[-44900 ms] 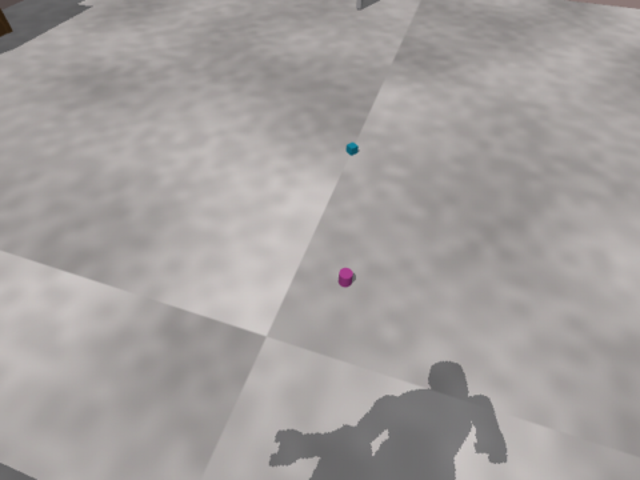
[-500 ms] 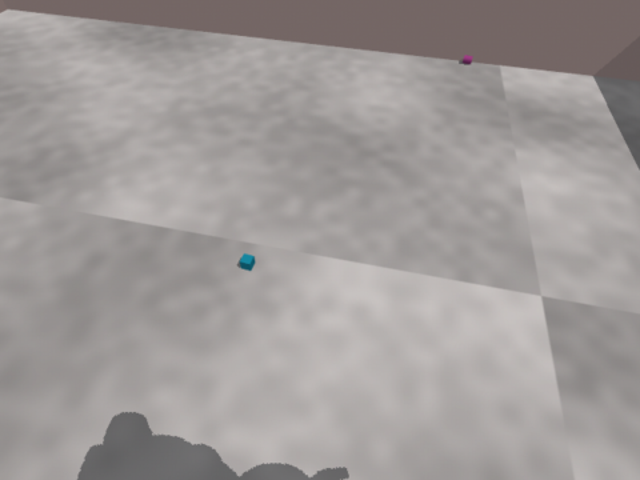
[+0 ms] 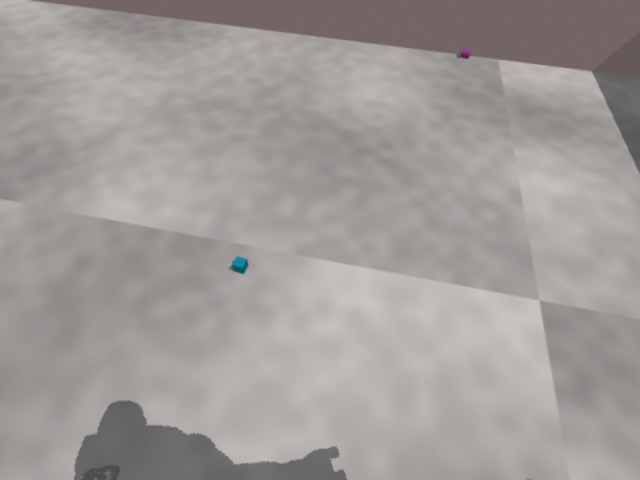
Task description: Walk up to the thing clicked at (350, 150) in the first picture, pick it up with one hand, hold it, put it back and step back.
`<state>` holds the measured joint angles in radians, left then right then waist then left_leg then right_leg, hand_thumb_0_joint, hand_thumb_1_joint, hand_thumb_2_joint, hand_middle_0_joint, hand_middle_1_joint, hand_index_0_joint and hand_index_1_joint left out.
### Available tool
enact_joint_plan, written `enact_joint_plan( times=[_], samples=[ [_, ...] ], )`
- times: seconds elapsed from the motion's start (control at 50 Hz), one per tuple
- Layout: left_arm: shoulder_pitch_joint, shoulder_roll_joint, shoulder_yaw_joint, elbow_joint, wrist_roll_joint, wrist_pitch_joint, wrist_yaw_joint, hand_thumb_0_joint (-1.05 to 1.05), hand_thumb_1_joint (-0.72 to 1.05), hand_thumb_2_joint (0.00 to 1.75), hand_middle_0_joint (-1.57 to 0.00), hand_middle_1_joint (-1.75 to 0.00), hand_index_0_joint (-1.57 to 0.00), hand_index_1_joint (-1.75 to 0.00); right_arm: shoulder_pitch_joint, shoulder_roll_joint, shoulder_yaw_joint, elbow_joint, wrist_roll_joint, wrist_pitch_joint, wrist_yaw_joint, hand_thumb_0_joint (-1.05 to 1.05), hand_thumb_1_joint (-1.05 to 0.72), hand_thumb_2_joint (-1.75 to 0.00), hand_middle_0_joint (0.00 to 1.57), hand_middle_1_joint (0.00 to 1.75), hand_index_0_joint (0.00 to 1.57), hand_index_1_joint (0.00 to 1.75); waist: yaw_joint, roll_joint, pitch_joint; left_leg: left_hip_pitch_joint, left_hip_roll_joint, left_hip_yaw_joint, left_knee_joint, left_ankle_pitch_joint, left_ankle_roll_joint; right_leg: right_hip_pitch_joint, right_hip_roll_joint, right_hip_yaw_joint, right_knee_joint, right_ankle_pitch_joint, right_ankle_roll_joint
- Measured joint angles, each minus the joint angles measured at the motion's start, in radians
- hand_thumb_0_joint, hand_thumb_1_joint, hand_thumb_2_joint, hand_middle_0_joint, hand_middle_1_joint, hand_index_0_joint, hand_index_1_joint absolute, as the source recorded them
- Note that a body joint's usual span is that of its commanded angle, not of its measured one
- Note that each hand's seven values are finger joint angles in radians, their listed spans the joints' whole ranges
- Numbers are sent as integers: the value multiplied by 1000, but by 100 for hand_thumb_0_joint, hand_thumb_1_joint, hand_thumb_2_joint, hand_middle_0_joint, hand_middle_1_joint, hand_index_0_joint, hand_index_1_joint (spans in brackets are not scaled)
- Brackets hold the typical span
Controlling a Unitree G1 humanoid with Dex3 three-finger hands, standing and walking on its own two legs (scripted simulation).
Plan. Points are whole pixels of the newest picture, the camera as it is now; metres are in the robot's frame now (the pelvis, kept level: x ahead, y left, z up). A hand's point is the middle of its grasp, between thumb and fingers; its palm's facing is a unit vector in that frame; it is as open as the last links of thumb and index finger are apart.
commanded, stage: step back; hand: left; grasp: from above
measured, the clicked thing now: (240, 265) +0.92 +0.29 -0.75
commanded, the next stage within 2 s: stand in 0.08 s
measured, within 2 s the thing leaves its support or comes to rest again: neither
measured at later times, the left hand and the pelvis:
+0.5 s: hand out of the picture +0.07 +0.25 -0.14, palm faces -0.02 -0.95 -0.32, open 7.3 cm; pelvis -0.01 +0.00 +0.01, yaw +0 degrees
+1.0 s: hand out of the picture +0.06 +0.25 -0.14, palm faces -0.02 -0.94 -0.33, open 7.3 cm; pelvis -0.01 +0.00 +0.01, yaw +0 degrees
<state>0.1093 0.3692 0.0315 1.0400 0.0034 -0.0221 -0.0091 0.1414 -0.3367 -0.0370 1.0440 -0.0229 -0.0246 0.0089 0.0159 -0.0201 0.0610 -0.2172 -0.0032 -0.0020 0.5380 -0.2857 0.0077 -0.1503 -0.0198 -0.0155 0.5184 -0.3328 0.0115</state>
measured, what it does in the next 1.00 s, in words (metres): stands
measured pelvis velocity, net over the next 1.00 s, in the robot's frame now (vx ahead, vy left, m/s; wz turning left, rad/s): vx -0.01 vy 0.00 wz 0.00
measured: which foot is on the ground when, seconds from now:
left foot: down 0.00-1.00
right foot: down 0.00-1.00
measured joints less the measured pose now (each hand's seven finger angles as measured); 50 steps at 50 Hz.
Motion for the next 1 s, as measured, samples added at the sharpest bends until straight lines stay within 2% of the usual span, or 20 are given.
enact_joint_plan(
  times=[0.1,0.3,0.56,1.0],
  samples=[
    [-26,-4,-6,9,-3,-2,7,0,91,90,-21,-30,-21,-30,-54,2,1,-2,9,7,-6,1,-91,-90,20,30,21,30,-2,4,8,8,1,-2,-5,-1,-1,11,1,-2,-11,1,-1],
    [-46,-27,-27,71,-5,7,3,0,91,90,-21,-30,-20,-30,-109,2,25,34,17,11,-2,1,-91,-90,20,30,21,30,-10,15,7,79,0,1,-149,79,-4,79,1,0,-153,82,3],
    [-19,-26,-28,118,2,2,-1,0,91,90,-21,-30,-20,-30,-72,-1,30,100,13,15,6,1,-91,-90,20,30,21,30,-16,18,0,94,3,1,-223,132,-7,91,4,0,-222,133,1],
    [2,-23,-31,114,-1,6,-4,0,91,90,-21,-30,-20,-30,-40,-10,41,113,13,11,3,1,-91,-90,20,30,21,30,-20,20,-16,87,1,2,-230,140,-8,76,2,0,-209,131,0]
  ],
)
